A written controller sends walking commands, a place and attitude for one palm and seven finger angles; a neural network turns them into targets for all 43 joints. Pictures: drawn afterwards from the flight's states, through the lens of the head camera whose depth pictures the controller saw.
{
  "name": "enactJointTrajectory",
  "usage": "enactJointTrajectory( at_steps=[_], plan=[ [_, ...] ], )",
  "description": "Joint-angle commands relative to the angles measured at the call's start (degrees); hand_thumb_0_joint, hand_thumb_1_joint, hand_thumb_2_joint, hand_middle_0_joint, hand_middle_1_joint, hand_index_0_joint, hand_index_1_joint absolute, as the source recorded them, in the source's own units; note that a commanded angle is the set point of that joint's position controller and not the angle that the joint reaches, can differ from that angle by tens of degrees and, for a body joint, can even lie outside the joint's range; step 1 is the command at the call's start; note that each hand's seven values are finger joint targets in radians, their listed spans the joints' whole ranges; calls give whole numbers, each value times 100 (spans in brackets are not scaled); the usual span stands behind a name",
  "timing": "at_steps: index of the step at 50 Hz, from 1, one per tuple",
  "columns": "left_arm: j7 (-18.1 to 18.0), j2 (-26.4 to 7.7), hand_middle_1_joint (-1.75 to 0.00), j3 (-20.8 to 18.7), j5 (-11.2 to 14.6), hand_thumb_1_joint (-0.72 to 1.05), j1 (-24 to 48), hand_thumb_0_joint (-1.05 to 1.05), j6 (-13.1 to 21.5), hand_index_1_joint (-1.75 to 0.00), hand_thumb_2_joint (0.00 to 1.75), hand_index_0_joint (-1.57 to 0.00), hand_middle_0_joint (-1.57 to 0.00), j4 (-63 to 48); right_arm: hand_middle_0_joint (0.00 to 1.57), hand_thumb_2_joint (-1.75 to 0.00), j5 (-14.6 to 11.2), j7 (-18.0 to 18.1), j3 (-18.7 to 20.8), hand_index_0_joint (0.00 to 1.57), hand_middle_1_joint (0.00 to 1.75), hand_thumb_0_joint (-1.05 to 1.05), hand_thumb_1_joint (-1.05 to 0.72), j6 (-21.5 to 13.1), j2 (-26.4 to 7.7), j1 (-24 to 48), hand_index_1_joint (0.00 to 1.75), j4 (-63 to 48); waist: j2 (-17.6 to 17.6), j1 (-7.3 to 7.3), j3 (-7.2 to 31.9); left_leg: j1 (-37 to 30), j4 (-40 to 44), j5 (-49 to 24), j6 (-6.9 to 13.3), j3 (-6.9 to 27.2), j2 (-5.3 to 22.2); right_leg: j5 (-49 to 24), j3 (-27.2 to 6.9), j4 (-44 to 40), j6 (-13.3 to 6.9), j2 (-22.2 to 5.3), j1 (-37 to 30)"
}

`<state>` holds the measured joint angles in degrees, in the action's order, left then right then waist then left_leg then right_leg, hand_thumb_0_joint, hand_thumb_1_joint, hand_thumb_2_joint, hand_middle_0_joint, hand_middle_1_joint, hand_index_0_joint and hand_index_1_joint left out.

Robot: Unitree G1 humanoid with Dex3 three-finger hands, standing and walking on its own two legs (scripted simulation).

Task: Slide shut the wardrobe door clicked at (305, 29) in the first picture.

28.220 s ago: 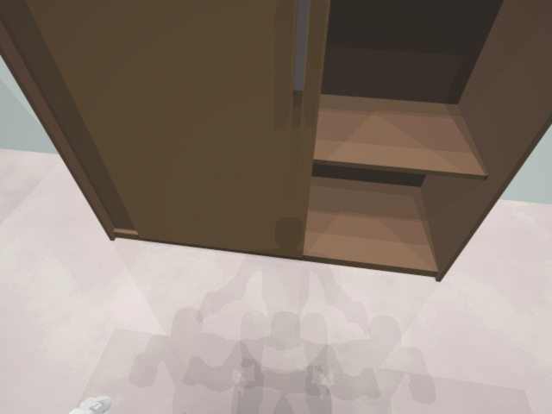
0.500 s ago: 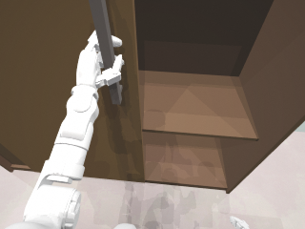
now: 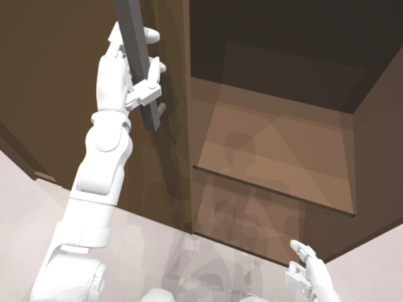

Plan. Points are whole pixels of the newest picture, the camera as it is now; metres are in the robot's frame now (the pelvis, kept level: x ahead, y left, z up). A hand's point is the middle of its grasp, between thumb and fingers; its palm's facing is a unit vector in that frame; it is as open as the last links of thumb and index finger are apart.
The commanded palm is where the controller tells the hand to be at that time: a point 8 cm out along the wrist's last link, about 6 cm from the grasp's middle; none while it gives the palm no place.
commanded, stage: step sideways, sliding the door along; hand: left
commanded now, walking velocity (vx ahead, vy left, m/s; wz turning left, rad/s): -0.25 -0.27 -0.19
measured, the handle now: (145, 52) +0.42 +0.17 +0.25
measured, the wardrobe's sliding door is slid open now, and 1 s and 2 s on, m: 0.50 0.23 0.00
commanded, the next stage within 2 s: none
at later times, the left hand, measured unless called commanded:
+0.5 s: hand (230, 105) +0.36 +0.03 +0.22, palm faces +0.00 -1.00 -0.10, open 6.5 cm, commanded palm +0.33 +0.04 +0.23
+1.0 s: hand (331, 130) +0.33 -0.11 +0.22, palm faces -0.07 -1.00 -0.06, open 6.4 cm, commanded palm +0.31 -0.08 +0.23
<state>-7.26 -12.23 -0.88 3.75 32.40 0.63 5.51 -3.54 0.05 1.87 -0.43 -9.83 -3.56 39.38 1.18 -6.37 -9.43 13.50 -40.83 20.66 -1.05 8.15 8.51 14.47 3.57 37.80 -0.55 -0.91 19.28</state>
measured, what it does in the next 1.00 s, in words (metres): steps to the right: left foot, then left foot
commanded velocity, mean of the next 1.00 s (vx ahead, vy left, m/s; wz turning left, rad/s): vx -0.13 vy -0.28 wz -0.17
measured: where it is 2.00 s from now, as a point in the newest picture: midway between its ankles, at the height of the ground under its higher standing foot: outside the picture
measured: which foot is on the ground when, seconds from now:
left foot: down 0.00-0.14, up 0.16-0.24, down 0.26-0.48, up 0.50-0.62, down 0.64-0.86, up 0.88-1.00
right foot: down 0.00-0.64, up 0.66-0.84, down 0.86-1.00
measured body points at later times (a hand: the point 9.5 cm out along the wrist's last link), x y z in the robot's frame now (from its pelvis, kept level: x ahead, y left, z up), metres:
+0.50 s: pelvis +0.04 -0.07 +0.00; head +0.13 -0.07 +0.44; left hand +0.35 +0.08 +0.22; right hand +0.28 -0.23 -0.10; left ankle +0.01 +0.16 -0.71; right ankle +0.06 -0.19 -0.72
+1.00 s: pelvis +0.01 -0.18 +0.00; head +0.05 -0.18 +0.45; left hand +0.33 -0.06 +0.23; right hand +0.20 -0.41 -0.08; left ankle -0.01 -0.02 -0.67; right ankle +0.07 -0.29 -0.72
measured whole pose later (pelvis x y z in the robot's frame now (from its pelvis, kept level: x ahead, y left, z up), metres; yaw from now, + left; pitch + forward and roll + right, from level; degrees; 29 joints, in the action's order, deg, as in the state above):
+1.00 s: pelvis +0.01 -0.18 +0.00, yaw -8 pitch -2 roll +1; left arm -7.5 -9.1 1.0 2.8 9.9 1.3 -22.1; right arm -2.9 -1.3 1.6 -1.1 -9.4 -1.7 35.6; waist -0.4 -1.2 -7.6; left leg 21.5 -57.9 31.3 -0.7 -0.9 4.1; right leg 13.3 0.5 38.2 -2.1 1.0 23.4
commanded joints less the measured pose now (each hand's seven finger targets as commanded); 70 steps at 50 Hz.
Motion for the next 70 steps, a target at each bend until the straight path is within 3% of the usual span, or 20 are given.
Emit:
enactJointTrajectory(
  at_steps=[1, 5, 8, 11, 13, 15, 19, 23, 26, 30, 32, 41, 44, 51, 54, 55, 59, 66, 68, 70],
  plan=[
    [610, 916, -140, 1682, 63, 90, 2347, 0, 1071, -140, 90, -45, -45, -2984, 20, -90, 90, -34, 294, 20, 30, 0, -90, -237, -665, 601, 30, -1154, 1362, 755, 2845, -1337, 1293, -3127, 699, 309, 917, -1165, -206, 269, 186, 104, -614],
    [681, 758, -140, 1635, -136, 90, 1792, 0, 1149, -140, 90, -45, -45, -3343, 20, -90, -36, -172, 359, 20, 30, 0, -90, -264, -636, 415, 30, -1392, -201, 736, 2959, -1613, -315, -4752, 290, -764, 440, -2686, -349, -1064, -59, -104, -1297],
    [696, 629, -140, 1612, -228, 90, 1314, 0, 1079, -140, 90, -45, -45, -3671, 20, -90, -49, -138, 364, 20, 30, 0, -90, -262, -442, 629, 30, -1438, -2019, 692, 2807, 524, -1136, 798, 75, -718, -544, -5814, -1738, -930, -733, -1217, -2400],
    [576, 900, -140, 1926, -128, 90, 1324, 0, 1200, -140, 90, -45, -45, -4381, 20, -90, 51, -141, 243, 20, 30, 0, -90, -268, -423, 622, 30, -1335, -538, 903, 2839, -797, 1510, -1349, 208, -933, -44, -4199, -1122, -228, -400, -841, -1479],
    [633, 1059, -140, 2095, -81, 90, 974, 0, 1326, -140, 90, -45, -45, -4478, 20, -90, 169, -244, 384, 20, 30, 0, -90, -230, -760, 674, 30, -1587, 1699, 787, 2897, -2365, 1513, -5729, 1032, 680, 1878, -70, -484, 1466, 120, -46, 543],
    [677, 1124, -140, 1983, -200, 90, 646, 0, 1292, -140, 90, -45, -45, -3874, 20, -90, 149, -414, 400, 20, 30, 0, -90, -92, -942, 774, 30, -1697, 1056, 639, 2566, -1783, 1783, -4650, 1409, 777, 2285, 1624, -948, 2723, 85, 95, 982],
    [644, 764, -140, 1822, -320, 90, 931, 0, 1286, -140, 90, -45, -45, -4325, 20, -90, 139, -502, 324, 20, 30, 0, -90, -271, -751, 636, 30, -1640, 1595, 688, 2311, -2418, 845, -5790, 649, -926, 1468, 937, -265, 618, 44, 125, 571],
    [732, 524, -140, 1675, -426, 90, 657, 0, 1263, -140, 90, -45, -45, -4591, 20, -90, -10, -441, 263, 20, 30, 0, -90, -288, -523, 535, 30, -1660, 167, 651, 2756, -1654, -603, -4071, 196, -1301, 609, -2631, 6, -1369, 16, 171, -1376],
    [561, 139, -140, 1252, -333, 90, -31, 0, 1147, -140, 90, -45, -45, -4817, 20, -90, 35, -237, 165, 20, 30, 0, -90, -408, -268, 728, 30, -1580, -2004, 623, 2917, 745, -1376, 1381, -25, -937, -508, -7720, -2014, -607, -930, -1447, -2518],
    [458, 249, -140, 1277, -187, 90, -24, 0, 1247, -140, 90, -45, -45, -5326, 20, -90, 196, -117, 136, 20, 30, 0, -90, -403, -372, 555, 30, -1220, -564, 1021, 3182, -1347, 1920, -2373, 200, -950, 156, -5731, -1006, 906, -290, -775, -1384],
    [553, 302, -140, 1183, -207, 90, -236, 0, 1403, -140, 90, -45, -45, -5059, 20, -90, 303, -215, 326, 20, 30, 0, -90, -296, -627, 745, 30, -1483, 1603, 768, 3052, -3014, 1611, -7018, 1127, 736, 2183, 1302, -659, 2357, 166, 96, 1060],
    [641, 190, -140, 1032, -374, 90, 91, 0, 960, -140, 90, -45, -45, -4049, 20, -90, 21, -269, 222, 20, 30, 0, -90, -127, -509, 735, 30, -1570, 618, 740, 2107, -404, 416, -1843, 366, -1256, 1099, -521, 121, -46, 272, 298, -1105],
    [394, -599, -140, 432, -262, 90, -444, 0, 690, -140, 90, -45, -45, -4058, 20, -90, -27, -91, 100, 20, 30, 0, -90, -208, -237, 866, 30, -1575, -2201, 589, 1877, 629, -2292, 1700, 10, -1231, -724, -1644, -2598, -2304, -732, -1433, -144],
    [249, -431, -140, 281, -134, 90, -344, 0, 933, -140, 90, -45, -45, -4728, 20, -90, 143, -4, 58, 20, 30, 0, -90, -218, -390, 439, 30, -1188, -694, 809, 3049, -433, 1327, -456, 130, -1303, -660, -1910, -1435, -814, -647, -744, -1130],
    [343, -307, -140, 516, -200, 90, -264, 0, 1066, -140, 90, -45, -45, -4229, 20, -90, 238, 53, 310, 20, 30, 0, -90, -97, -771, 623, 30, -1331, 2186, 672, 2498, -1849, 2415, -3450, 909, 1145, 1924, 1005, -512, 1847, 29, 159, 1189],
    [389, -324, -140, 356, -199, 90, -410, 0, 964, -140, 90, -45, -45, -3812, 20, -90, 185, -48, 225, 20, 30, 0, -90, -21, -643, 650, 30, -1355, 1226, 619, 2591, -1523, 2511, -2963, 1375, 1290, 2131, 989, -854, 3021, 146, 464, 1039],
    [398, -264, -140, 411, -222, 90, 48, 0, 987, -140, 90, -45, -45, -3940, 20, -90, 275, 3, 134, 20, 30, 0, -90, 83, -709, 588, 30, -1224, 744, 579, 2256, -2223, 1636, -5110, 1198, 56, 1659, 1019, -747, 1900, 37, 25, 1562],
    [503, -2, -140, 672, -220, 90, 363, 0, 909, -140, 90, -45, -45, -3453, 20, -90, 74, 55, 74, 20, 30, 0, -90, 55, -635, 521, 30, -1344, 689, 675, 2403, -408, 546, -1703, 487, -1050, 684, -433, 170, -1150, 68, 325, -1417],
    [378, -283, -140, 573, -159, 90, 389, 0, 724, -140, 90, -45, -45, -3648, 20, -90, 7, 114, -21, 20, 30, 0, -90, -6, -316, 577, 30, -1413, -1993, 694, 2335, 901, -1185, 640, 157, -1391, -635, -1530, -1780, -2151, -607, -910, -1675],
    [214, -176, -140, 609, -131, 90, 380, 0, 620, -140, 90, -45, -45, -3891, 20, -90, 96, 164, -59, 20, 30, 0, -90, -125, -322, 605, 30, -1182, -1587, 618, 2332, 956, -2091, 1216, 220, -757, -730, -998, -2288, -2435, -1177, -1516, -1043]
  ],
)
